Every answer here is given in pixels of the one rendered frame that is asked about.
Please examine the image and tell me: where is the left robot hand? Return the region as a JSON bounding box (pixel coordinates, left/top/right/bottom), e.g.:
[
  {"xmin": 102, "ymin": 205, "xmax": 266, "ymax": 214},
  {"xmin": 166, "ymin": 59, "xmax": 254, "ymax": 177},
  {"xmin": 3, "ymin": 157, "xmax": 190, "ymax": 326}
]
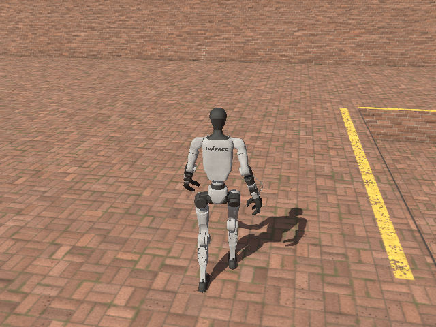
[{"xmin": 183, "ymin": 180, "xmax": 200, "ymax": 191}]

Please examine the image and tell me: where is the robot left forearm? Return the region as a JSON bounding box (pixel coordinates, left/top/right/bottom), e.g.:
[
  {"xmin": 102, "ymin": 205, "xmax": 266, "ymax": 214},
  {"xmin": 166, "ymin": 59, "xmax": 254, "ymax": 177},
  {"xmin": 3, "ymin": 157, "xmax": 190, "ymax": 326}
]
[{"xmin": 183, "ymin": 162, "xmax": 193, "ymax": 184}]

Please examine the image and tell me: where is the robot foot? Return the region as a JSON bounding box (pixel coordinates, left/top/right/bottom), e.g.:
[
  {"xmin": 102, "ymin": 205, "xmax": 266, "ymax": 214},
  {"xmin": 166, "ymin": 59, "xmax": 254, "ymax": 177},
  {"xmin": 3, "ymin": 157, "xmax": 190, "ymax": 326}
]
[
  {"xmin": 198, "ymin": 273, "xmax": 210, "ymax": 292},
  {"xmin": 228, "ymin": 253, "xmax": 237, "ymax": 269}
]

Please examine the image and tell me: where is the robot left upper arm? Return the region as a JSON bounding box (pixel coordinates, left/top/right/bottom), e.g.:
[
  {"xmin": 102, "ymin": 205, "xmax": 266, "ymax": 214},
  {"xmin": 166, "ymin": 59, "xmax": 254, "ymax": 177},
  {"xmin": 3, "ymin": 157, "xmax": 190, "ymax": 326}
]
[{"xmin": 186, "ymin": 137, "xmax": 204, "ymax": 173}]

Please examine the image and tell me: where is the robot right upper arm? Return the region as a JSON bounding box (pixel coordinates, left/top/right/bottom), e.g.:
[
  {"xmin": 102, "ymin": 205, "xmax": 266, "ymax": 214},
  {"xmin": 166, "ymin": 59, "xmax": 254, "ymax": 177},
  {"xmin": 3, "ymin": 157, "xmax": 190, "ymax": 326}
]
[{"xmin": 232, "ymin": 138, "xmax": 250, "ymax": 176}]

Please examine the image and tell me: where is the robot left foot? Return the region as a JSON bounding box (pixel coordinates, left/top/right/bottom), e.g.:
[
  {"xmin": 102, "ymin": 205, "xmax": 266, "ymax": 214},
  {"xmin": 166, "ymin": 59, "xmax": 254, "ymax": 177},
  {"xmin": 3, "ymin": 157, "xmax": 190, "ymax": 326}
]
[{"xmin": 198, "ymin": 273, "xmax": 210, "ymax": 292}]

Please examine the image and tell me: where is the robot right foot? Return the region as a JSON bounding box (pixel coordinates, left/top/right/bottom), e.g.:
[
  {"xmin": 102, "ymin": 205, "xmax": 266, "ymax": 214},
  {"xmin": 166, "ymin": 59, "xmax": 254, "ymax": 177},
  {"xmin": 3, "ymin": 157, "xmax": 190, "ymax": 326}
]
[{"xmin": 228, "ymin": 253, "xmax": 237, "ymax": 269}]

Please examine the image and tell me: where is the robot right forearm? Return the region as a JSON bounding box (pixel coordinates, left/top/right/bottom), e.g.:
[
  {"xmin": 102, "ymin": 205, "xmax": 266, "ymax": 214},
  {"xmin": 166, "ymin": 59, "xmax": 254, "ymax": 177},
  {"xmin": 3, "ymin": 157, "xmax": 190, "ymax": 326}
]
[{"xmin": 244, "ymin": 166, "xmax": 260, "ymax": 199}]

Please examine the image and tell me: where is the right robot hand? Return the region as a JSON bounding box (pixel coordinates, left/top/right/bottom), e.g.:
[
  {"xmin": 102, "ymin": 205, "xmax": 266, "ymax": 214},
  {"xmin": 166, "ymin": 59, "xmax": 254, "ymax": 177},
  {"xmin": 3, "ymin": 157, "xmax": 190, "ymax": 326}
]
[{"xmin": 247, "ymin": 196, "xmax": 262, "ymax": 215}]

